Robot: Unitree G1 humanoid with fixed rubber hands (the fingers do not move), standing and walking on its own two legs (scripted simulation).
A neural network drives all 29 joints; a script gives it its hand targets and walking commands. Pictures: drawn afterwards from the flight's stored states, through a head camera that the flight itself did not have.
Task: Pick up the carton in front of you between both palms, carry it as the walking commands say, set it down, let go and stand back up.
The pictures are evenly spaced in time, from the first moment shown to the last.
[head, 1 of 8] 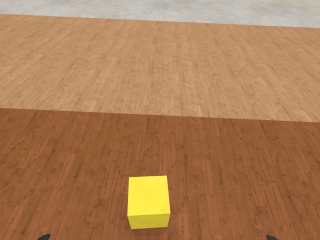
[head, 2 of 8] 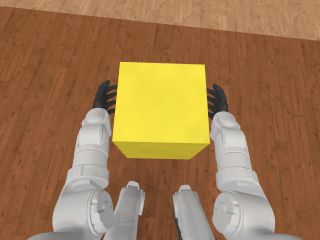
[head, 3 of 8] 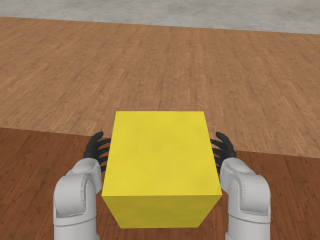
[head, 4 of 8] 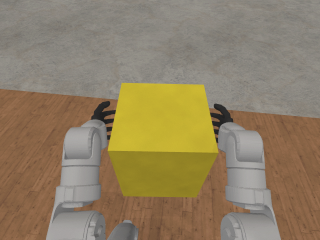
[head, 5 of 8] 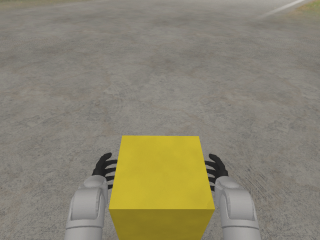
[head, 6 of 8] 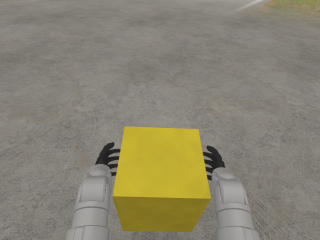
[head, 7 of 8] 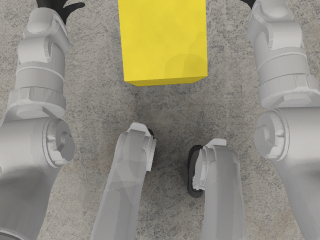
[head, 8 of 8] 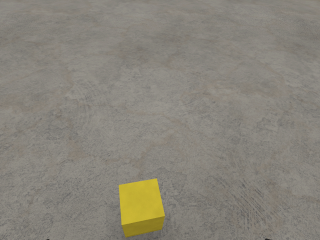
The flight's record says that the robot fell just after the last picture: no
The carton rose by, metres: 0.69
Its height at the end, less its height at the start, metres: -0.31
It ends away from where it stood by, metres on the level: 5.17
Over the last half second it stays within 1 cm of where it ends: yes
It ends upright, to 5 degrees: yes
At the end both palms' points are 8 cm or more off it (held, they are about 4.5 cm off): yes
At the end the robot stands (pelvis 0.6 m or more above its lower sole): yes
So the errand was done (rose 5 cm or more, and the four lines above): yes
